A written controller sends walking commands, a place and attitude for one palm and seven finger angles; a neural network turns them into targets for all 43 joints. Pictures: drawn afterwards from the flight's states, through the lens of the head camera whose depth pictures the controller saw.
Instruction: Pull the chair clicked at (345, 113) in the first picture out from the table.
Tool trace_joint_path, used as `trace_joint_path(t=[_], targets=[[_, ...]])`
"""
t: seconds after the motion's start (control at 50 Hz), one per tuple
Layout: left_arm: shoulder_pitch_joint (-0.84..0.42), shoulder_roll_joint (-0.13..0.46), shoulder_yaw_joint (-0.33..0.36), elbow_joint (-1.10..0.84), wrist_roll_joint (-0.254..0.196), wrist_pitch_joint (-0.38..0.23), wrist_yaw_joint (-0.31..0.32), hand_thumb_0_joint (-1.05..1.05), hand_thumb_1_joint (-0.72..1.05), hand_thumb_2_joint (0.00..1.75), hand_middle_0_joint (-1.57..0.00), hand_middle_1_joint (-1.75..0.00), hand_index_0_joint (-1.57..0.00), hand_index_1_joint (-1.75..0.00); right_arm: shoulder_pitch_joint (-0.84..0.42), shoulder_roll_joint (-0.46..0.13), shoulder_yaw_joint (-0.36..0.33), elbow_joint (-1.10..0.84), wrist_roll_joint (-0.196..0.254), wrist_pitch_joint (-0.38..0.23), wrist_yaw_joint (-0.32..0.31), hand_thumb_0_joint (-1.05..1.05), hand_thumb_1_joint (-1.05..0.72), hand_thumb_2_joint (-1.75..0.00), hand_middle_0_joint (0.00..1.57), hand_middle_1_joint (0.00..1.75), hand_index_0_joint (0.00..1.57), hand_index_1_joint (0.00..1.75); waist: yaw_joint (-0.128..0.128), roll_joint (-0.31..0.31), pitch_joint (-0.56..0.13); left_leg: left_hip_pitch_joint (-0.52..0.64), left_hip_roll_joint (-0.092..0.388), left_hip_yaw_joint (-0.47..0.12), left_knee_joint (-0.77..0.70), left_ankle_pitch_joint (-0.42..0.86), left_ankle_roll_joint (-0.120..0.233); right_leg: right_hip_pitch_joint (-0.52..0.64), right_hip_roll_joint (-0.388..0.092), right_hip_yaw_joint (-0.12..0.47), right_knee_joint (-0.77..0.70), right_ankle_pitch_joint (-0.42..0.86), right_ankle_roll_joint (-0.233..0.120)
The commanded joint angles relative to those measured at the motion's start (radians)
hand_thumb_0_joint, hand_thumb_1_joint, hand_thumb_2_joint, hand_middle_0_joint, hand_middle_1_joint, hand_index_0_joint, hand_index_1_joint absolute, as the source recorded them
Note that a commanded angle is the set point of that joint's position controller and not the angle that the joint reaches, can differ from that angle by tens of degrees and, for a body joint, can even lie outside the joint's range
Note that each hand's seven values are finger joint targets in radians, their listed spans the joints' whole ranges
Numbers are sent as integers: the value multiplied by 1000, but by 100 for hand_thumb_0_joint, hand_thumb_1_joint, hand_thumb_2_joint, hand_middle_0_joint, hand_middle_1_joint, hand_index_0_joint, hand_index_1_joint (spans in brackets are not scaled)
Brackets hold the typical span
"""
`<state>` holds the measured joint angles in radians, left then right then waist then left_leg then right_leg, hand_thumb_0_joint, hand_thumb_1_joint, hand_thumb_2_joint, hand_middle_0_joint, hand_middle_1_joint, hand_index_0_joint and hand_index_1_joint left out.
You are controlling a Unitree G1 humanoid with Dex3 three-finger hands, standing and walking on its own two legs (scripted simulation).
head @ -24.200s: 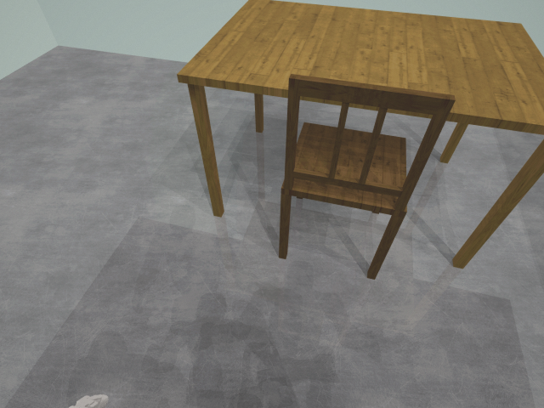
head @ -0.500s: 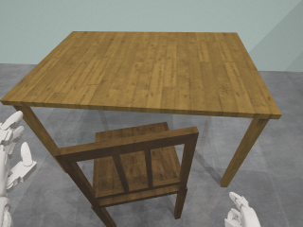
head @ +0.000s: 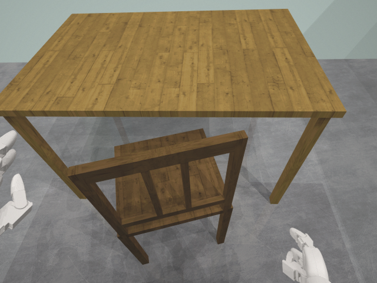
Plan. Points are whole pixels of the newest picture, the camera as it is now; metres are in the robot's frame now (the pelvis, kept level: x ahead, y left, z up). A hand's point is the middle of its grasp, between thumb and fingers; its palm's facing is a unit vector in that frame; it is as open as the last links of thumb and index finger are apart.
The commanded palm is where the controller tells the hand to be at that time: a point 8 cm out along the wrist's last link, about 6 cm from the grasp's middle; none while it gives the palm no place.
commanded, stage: step back with the hand held close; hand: left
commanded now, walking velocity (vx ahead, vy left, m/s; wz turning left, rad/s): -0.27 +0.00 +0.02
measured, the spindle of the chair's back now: (153, 193) +0.36 +0.14 -0.11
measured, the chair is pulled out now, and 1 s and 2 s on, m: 0.13 0.13 0.13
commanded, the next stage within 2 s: stop stepping back and stand still in 1.10 s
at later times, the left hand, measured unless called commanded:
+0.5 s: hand (3, 231) +0.16 +0.27 +0.16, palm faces +0.41 -0.77 -0.48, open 7.4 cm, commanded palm +0.09 +0.32 +0.18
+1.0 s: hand out of the picture +0.12 +0.28 +0.16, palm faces +0.37 -0.79 -0.49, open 7.4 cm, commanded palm +0.05 +0.31 +0.18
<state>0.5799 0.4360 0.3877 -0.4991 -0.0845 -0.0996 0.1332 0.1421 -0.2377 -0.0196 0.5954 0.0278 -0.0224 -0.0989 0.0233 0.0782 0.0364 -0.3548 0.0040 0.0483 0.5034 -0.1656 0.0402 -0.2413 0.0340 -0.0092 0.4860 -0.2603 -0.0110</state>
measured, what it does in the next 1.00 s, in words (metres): lifts its right foot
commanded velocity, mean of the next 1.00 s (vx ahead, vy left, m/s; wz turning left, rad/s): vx -0.37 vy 0.00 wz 0.00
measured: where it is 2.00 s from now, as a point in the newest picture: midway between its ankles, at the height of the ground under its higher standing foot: outside the picture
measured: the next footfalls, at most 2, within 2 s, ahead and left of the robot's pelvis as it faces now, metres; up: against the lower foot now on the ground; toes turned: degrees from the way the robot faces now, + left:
right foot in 1.10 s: -0.12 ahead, -0.11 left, +0.01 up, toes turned +3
left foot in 1.28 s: -0.04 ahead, +0.10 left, +0.00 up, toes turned -1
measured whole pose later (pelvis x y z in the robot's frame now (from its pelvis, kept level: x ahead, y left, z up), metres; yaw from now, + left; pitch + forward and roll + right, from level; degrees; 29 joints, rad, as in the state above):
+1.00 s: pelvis -0.09 +0.01 +0.00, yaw +0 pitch +1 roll -2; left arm 0.54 0.50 0.43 -0.54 -0.08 -0.14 0.15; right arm 0.13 -0.20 -0.02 0.63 -0.01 -0.06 -0.09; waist 0.00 -0.01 0.04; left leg -0.42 0.00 0.03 0.47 -0.07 0.06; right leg -0.33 0.08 0.07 0.68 -0.41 -0.01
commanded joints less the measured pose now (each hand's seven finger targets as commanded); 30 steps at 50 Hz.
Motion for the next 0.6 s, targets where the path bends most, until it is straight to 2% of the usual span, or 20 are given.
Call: trace_joint_path(t=[0.0, 0.04, 0.08, 0.12, 0.18, 0.2, 0.24, 0.26, 0.28, 0.3, 0.36, 0.38, 0.4, 0.42, 0.46, 0.48, 0.5, 0.52, 0.54, 0.58], targets=[[-20, 166, 130, -186, 1, -69, 30, 0, 90, 90, -20, -30, -20, -30, -94, -116, -37, -163, -2, -64, -7, 0, -90, -90, 20, 30, 20, 30, -15, -38, -135, 81, 108, -138, -65, -92, -1, -59, -111, 100, -111, 16, -12], [-33, 174, 134, -196, 4, -76, 36, 0, 90, 90, -20, -30, -20, -30, -92, -117, -37, -165, -4, -69, -6, 0, -90, -90, 20, 30, 20, 30, -17, -45, -116, 65, 101, -144, -56, -142, -4, -91, -118, 109, -127, -40, -17], [-26, 196, 156, -211, 6, -81, 42, 0, 90, 90, -20, -30, -20, -30, -91, -119, -38, -159, -5, -76, -8, 0, -90, -90, 20, 30, 20, 30, -16, -32, -128, 58, 107, -154, -72, -175, -2, -85, -110, 102, -122, -70, -18], [-34, 182, 143, -227, 11, -87, 46, 0, 90, 90, -20, -30, -20, -30, -89, -118, -33, -163, -9, -82, -9, 0, -90, -90, 20, 30, 20, 30, -17, -6, -108, 22, 117, -171, -102, -212, 3, -81, -91, 87, -101, -86, -11], [-20, 196, 167, -236, 18, -96, 52, 0, 90, 90, -20, -30, -20, -30, -93, -126, -33, -164, -13, -94, -11, 0, -90, -90, 20, 30, 20, 30, -9, 65, -119, -45, 147, -215, -190, -318, 15, -11, -47, 50, -33, -97, -1], [-25, 174, 153, -252, 21, -101, 50, 0, 90, 90, -20, -30, -20, -30, -83, -125, -30, -166, -15, -99, -10, 0, -90, -90, 20, 30, 20, 30, -9, 91, -120, -76, 159, -232, -219, -357, 20, 19, -34, 39, 2, -87, 0], [-20, 173, 165, -252, 27, -106, 49, 0, 90, 90, -20, -30, -20, -30, -77, -127, -33, -167, -18, -106, -9, 0, -90, -90, 20, 30, 20, 30, -5, 92, -136, -127, 177, -254, -253, -398, 32, 78, -19, 33, 57, -60, 2], [-16, 172, 166, -244, 28, -105, 49, 0, 90, 90, -20, -30, -20, -30, -74, -126, -34, -167, -19, -106, -8, 0, -90, -90, 20, 30, 20, 30, -3, 78, -135, -133, 171, -243, -245, -397, 29, 79, -19, 34, 55, -63, -1], [-4, 181, 179, -230, 27, -103, 50, 0, 90, 90, -20, -30, -20, -30, -78, -126, -37, -164, -18, -107, -7, 0, -90, -90, 20, 30, 20, 30, -2, 59, -136, -131, 164, -230, -228, -378, 27, 77, -24, 42, 36, -52, -5], [-11, 168, 162, -234, 25, -102, 48, 0, 90, 90, -20, -30, -20, -30, -70, -121, -35, -161, -19, -105, -5, 0, -90, -90, 20, 30, 20, 30, -8, 25, -122, -121, 151, -208, -192, -339, 20, 48, -42, 62, 5, -39, -11], [-39, 166, 146, -238, 23, -104, 46, 0, 90, 90, -20, -30, -20, -30, -60, -121, -40, -153, -17, -101, 2, 0, -90, -90, 20, 30, 20, 30, -19, -63, -117, -51, 102, -151, -59, -288, -4, -72, -106, 140, -98, -87, -39], [-43, 185, 156, -249, 22, -104, 50, 0, 90, 90, -20, -30, -20, -30, -57, -120, -44, -142, -19, -101, 2, 0, -90, -90, 20, 30, 20, 30, -20, -75, -128, -10, 89, -136, -15, -248, -12, -105, -132, 164, -121, -77, -53], [-57, 175, 140, -259, 20, -107, 51, 0, 90, 90, -20, -30, -20, -30, -54, -115, -41, -139, -18, -101, 3, 0, -90, -90, 20, 30, 20, 30, -26, -88, -128, 24, 80, -131, 23, -201, -16, -139, -151, 172, -127, -42, -61], [-62, 178, 139, -263, 21, -111, 54, 0, 90, 90, -20, -30, -20, -30, -55, -115, -42, -133, -19, -102, 1, 0, -90, -90, 20, 30, 20, 30, -29, -69, -141, 53, 81, -130, 40, -153, -18, -155, -157, 168, -118, -2, -61], [-59, 194, 154, -277, 20, -117, 59, 0, 90, 90, -20, -30, -20, -30, -58, -116, -42, -133, -19, -102, -3, 0, -90, -90, 20, 30, 20, 30, -30, -35, -166, 62, 104, -157, -17, -88, -11, -128, -111, 111, -69, 33, -34], [-45, 206, 167, -275, 19, -120, 59, 0, 90, 90, -20, -30, -20, -30, -72, -122, -45, -133, -17, -104, -7, 0, -90, -90, 20, 30, 20, 30, -26, 3, -163, 37, 130, -184, -77, -135, -3, -100, -77, 82, -44, -8, -18], [-31, 193, 169, -269, 22, -123, 58, 0, 90, 90, -20, -30, -20, -30, -80, -125, -41, -140, -21, -105, -10, 0, -90, -90, 20, 30, 20, 30, -22, 63, -148, -30, 165, -228, -161, -216, 12, -48, -32, 53, 17, -33, -3], [-36, 191, 179, -284, 30, -129, 55, 0, 90, 90, -20, -30, -20, -30, -95, -133, -41, -148, -25, -108, -10, 0, -90, -90, 20, 30, 20, 30, -12, 134, -149, -143, 213, -297, -258, -342, 39, 57, 14, 31, 128, -39, 7], [-40, 191, 193, -285, 35, -133, 52, 0, 90, 90, -20, -30, -20, -30, -97, -130, -42, -147, -34, -108, -11, 0, -90, -90, 20, 30, 20, 30, -9, 163, -143, -237, 249, -347, -320, -426, 66, 132, 35, 34, 216, -56, 8], [-20, 200, 208, -269, 30, -130, 49, 0, 90, 90, -20, -30, -20, -30, -92, -119, -49, -143, -37, -107, -4, 0, -90, -90, 20, 30, 20, 30, -3, 139, -152, -217, 249, -332, -302, -367, 75, 117, 34, 57, 235, -100, -6]])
